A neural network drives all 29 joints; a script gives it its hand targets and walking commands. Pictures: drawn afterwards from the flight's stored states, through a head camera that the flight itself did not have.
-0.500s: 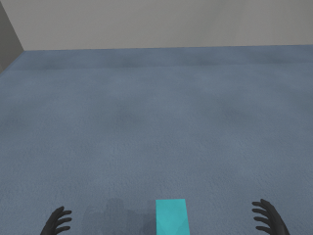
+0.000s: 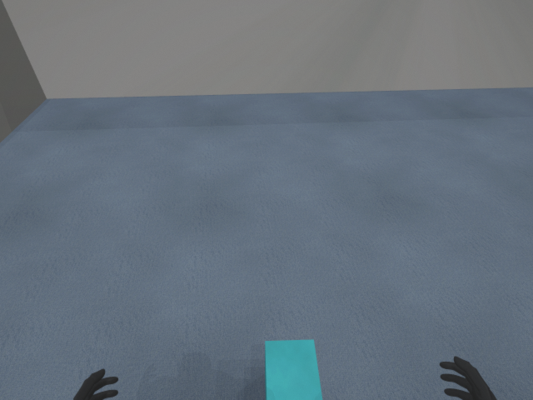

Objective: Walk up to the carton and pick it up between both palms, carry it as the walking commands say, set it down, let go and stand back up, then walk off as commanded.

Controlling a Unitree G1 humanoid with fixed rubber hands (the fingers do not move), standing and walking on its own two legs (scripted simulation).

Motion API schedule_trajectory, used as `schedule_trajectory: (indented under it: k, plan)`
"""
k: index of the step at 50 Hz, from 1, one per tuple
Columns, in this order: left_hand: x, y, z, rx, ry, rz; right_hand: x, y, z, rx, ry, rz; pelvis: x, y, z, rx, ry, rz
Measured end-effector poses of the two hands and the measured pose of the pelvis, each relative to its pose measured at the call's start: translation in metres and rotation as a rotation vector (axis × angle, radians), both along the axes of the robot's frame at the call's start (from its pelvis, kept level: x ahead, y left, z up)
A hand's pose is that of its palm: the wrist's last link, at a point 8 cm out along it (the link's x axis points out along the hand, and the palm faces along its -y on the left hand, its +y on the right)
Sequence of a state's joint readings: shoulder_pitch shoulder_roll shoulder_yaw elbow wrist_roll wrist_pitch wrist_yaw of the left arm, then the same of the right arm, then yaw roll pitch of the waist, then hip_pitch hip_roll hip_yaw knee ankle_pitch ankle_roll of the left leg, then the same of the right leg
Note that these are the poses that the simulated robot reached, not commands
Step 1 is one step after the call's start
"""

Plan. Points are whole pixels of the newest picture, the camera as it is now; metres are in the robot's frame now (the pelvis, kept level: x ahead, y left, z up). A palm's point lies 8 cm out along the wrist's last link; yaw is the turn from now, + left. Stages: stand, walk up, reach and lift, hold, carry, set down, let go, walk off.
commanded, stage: stand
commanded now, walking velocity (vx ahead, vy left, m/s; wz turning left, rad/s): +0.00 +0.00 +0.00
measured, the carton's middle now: (290, 392) +0.36 -0.06 -0.65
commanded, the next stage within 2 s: walk off in 0.94 s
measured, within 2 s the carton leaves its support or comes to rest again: neither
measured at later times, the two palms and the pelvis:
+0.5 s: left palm out of the picture +0.09 +0.29 -0.08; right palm out of the picture +0.11 -0.30 -0.05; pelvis -0.02 +0.00 +0.00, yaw +0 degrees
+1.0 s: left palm out of the picture +0.09 +0.30 -0.09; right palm out of the picture +0.09 -0.30 -0.06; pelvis -0.02 +0.00 +0.00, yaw +0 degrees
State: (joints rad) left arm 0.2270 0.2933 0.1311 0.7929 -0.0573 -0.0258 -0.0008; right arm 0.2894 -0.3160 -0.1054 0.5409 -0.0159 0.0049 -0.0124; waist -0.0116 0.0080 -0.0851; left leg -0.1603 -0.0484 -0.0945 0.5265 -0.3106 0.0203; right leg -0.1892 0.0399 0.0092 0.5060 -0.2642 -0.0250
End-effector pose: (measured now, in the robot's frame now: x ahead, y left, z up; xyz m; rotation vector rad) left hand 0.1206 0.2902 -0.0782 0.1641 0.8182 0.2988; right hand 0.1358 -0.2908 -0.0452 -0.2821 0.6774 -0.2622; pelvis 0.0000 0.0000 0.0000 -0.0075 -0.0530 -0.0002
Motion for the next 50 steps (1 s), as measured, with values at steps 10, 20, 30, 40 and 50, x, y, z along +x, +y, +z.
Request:
schedule_trajectory:
  k: [10,20,30,40,50]
  plan:
    - [-0.021,0.000,-0.003,0.003,0.015,0.011,-0.016,-0.001,-0.003,0.001,0.005,-0.001,-0.010,-0.001,0.000,0.002,-0.015,0.000]
    - [-0.028,0.001,-0.004,0.002,0.022,0.010,-0.024,-0.004,-0.004,-0.003,0.013,-0.002,-0.015,-0.002,0.000,0.002,-0.020,0.000]
    - [-0.031,0.002,-0.006,0.004,0.038,0.011,-0.028,-0.007,-0.008,-0.007,0.038,-0.005,-0.015,-0.002,0.000,0.002,-0.021,0.000]
    - [-0.035,0.006,-0.008,0.015,0.069,0.014,-0.034,-0.007,-0.012,-0.008,0.066,-0.006,-0.018,-0.002,0.000,0.002,-0.024,0.000]
    - [-0.033,0.006,-0.008,0.015,0.072,0.012,-0.042,-0.009,-0.016,-0.007,0.089,-0.011,-0.021,-0.002,0.000,0.003,-0.029,0.000]
